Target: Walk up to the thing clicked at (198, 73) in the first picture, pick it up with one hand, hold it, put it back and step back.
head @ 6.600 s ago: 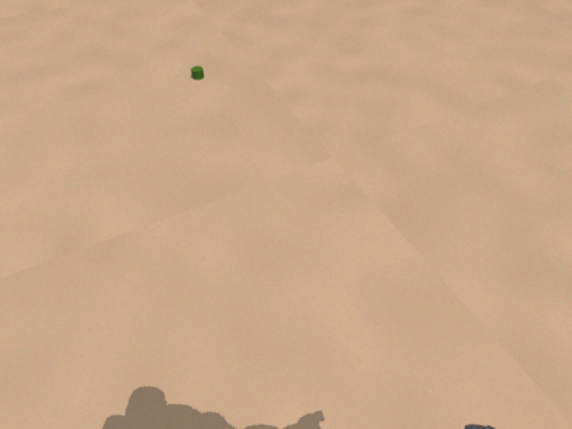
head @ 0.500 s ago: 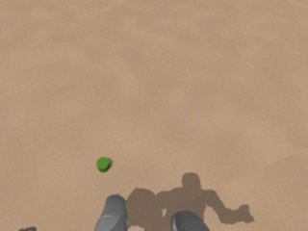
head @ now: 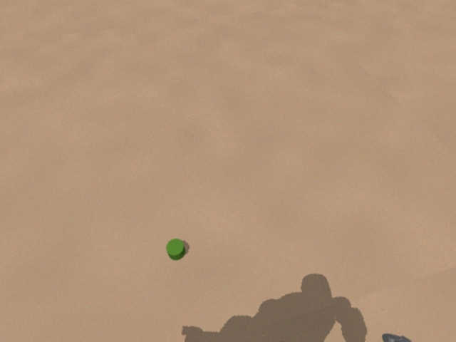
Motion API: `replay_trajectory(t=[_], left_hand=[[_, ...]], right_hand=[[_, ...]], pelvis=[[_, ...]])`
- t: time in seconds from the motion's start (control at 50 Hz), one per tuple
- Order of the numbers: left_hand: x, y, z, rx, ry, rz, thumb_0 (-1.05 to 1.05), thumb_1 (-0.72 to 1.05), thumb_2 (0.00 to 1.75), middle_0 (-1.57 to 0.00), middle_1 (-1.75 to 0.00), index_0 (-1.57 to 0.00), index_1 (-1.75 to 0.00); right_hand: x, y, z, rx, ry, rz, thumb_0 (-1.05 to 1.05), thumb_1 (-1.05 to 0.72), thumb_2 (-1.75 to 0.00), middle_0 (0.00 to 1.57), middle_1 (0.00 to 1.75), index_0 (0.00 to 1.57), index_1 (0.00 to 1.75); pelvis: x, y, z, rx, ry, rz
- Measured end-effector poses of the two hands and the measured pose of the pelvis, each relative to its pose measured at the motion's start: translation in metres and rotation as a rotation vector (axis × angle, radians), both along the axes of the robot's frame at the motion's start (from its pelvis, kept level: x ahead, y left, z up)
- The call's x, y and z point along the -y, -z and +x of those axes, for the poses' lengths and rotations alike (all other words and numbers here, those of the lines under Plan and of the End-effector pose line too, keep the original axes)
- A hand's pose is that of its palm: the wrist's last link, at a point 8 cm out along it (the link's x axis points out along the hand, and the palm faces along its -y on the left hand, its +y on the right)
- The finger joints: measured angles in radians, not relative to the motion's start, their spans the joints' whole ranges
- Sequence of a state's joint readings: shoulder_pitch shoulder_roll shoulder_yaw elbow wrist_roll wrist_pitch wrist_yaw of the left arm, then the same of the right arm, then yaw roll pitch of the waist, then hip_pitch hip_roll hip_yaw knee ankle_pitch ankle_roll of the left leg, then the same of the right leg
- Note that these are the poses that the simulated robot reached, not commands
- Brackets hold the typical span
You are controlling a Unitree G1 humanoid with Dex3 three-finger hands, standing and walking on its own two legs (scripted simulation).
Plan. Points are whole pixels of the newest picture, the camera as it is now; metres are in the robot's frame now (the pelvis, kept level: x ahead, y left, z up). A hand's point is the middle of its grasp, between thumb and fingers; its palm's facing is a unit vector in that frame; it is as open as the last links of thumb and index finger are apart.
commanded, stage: walk up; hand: left
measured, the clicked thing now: (175, 249) +0.57 +0.26 -0.73
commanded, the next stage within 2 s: stand in 1.16 s
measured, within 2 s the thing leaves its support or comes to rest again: neither
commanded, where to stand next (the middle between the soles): +0.14 +0.04 m, yaw -3 degrees
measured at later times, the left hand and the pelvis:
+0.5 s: hand out of the picture +0.10 +0.27 -0.14, palm faces +0.02 -0.95 -0.31, open 7.4 cm; pelvis +0.00 +0.01 +0.02, yaw +1 degrees
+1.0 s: hand out of the picture +0.09 +0.27 -0.14, palm faces +0.05 -0.94 -0.32, open 7.4 cm; pelvis +0.02 +0.01 +0.02, yaw +2 degrees
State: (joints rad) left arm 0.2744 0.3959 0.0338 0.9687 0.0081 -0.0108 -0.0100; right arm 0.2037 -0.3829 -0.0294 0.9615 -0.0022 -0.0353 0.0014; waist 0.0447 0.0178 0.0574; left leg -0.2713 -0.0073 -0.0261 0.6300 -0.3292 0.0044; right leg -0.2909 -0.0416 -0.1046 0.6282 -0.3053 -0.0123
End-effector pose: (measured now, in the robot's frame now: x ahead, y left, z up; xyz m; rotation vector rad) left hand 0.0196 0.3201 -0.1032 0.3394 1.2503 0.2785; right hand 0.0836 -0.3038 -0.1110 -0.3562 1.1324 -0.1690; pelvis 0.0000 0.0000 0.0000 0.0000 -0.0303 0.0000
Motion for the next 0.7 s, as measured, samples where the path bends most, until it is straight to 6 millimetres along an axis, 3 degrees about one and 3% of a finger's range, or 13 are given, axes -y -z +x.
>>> replay_trajectory(t=[0.18,0.3,0.42,0.7], left_hand=[[0.009,0.0,0.064,0.132,0.042,-0.057,0.0,0.9,0.9,-0.21,-0.3,-0.2,-0.3],[0.01,0.0,0.087,0.161,0.048,-0.088,0.0,0.9,0.9,-0.21,-0.3,-0.21,-0.3],[0.008,0.0,0.084,0.12,0.044,-0.094,0.0,0.9,0.9,-0.21,-0.3,-0.2,-0.3],[0.001,0.0,0.045,-0.01,-0.021,-0.073,0.0,0.9,0.9,-0.2,-0.3,-0.2,-0.3]], right_hand=[[-0.016,-0.01,0.018,0.006,-0.009,0.002,0.01,-0.91,-0.89,0.21,0.3,0.21,0.3],[-0.02,-0.02,0.014,-0.019,0.0,-0.018,0.01,-0.91,-0.89,0.21,0.3,0.21,0.3],[-0.018,-0.024,0.006,-0.048,0.02,-0.026,0.01,-0.91,-0.89,0.21,0.3,0.21,0.3],[-0.02,-0.016,0.008,-0.096,0.025,-0.005,0.01,-0.91,-0.89,0.21,0.3,0.21,0.3]], pelvis=[[-0.008,-0.007,0.002,0.005,-0.018,-0.013],[-0.012,-0.013,0.001,0.006,-0.021,-0.014],[-0.014,-0.018,0.002,0.004,-0.02,-0.012],[-0.014,-0.021,0.011,-0.001,-0.028,-0.007]])
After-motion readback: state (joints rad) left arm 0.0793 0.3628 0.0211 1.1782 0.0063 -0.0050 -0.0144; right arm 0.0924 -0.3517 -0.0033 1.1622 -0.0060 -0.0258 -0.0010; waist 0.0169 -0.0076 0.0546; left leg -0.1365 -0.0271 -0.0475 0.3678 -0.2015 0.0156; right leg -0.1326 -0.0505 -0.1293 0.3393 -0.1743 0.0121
